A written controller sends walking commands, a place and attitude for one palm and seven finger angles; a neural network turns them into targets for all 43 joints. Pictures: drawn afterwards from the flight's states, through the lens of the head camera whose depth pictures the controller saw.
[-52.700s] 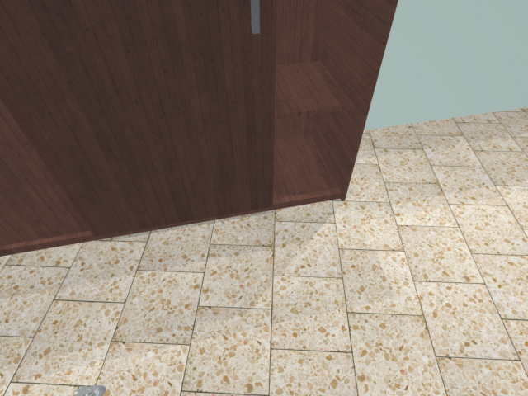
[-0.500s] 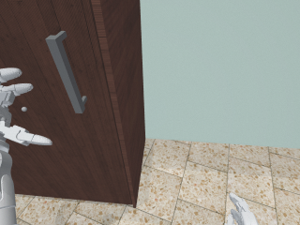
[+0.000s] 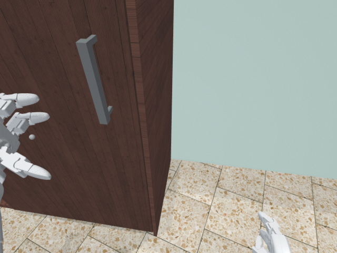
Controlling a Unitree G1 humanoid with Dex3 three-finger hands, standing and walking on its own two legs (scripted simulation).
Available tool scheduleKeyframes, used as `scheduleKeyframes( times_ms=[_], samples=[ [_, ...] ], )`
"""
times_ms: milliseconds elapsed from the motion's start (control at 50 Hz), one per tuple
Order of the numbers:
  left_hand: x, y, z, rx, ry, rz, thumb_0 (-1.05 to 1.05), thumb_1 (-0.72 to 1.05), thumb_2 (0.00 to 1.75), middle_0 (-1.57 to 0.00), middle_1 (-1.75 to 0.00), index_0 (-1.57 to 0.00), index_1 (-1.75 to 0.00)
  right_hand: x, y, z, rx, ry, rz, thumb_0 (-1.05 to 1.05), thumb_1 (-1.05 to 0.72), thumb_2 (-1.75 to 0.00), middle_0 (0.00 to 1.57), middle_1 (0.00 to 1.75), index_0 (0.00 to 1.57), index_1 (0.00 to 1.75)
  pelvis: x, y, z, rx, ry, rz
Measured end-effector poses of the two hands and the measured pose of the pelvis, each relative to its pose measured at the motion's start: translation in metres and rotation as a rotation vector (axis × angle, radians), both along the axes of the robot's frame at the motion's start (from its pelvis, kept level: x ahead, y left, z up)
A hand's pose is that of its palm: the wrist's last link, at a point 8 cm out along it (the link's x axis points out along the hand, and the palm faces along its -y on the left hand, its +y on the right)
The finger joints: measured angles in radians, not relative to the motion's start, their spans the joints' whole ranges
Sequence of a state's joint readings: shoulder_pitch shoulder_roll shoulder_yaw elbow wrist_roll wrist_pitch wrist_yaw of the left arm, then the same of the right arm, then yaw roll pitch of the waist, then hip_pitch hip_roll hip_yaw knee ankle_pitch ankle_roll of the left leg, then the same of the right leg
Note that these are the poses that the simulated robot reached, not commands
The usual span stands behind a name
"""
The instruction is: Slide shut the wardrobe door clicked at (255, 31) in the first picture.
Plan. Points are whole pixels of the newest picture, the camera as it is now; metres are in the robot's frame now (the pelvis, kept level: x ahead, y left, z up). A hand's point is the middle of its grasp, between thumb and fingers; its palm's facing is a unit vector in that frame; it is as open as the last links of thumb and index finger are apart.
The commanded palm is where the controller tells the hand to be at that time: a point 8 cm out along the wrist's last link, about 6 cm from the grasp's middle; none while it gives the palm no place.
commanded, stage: draw the hand back to the body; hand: left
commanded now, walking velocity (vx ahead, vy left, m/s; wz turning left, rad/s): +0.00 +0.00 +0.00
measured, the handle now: (99, 83) +0.39 +0.24 +0.23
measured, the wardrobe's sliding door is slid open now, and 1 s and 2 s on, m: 0.00 0.00 0.00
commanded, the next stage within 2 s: step back with the hand held close in 1.44 s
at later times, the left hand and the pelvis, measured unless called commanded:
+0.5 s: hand (38, 147) +0.21 +0.29 +0.20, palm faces +0.40 -0.88 -0.26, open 14.0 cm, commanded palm +0.16 +0.31 +0.20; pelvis -0.01 +0.01 +0.00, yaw -2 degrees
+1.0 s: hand (55, 153) +0.22 +0.27 +0.18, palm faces +0.43 -0.82 -0.37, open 9.3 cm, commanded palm +0.16 +0.30 +0.19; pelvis +0.01 +0.01 +0.01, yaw -3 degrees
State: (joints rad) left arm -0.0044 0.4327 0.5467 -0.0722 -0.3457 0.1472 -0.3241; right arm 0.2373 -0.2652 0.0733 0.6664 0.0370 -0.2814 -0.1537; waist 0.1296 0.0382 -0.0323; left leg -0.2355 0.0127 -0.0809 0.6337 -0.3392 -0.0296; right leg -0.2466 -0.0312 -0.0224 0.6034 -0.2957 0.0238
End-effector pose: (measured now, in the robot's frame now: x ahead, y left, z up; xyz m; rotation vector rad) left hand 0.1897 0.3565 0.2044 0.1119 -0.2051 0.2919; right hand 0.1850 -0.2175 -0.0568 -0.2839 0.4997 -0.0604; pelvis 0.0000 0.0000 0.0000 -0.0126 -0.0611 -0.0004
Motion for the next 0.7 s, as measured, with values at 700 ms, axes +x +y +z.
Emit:
scheduleKeyframes(
  times_ms=[700],
  samples=[
    [-0.029, -0.034, -0.007, 0.279, -0.02, 0.23, -0.01, -0.06, 0.43, -0.24, -0.86, -0.24, -0.86, -0.035, 0.007, -0.008, 0.021, 0.098, -0.034, 0.01, -0.9, -0.9, 0.2, 0.3, 0.2, 0.3, -0.003, 0.01, 0.009, 0.003, -0.039, -0.037]
  ],
)
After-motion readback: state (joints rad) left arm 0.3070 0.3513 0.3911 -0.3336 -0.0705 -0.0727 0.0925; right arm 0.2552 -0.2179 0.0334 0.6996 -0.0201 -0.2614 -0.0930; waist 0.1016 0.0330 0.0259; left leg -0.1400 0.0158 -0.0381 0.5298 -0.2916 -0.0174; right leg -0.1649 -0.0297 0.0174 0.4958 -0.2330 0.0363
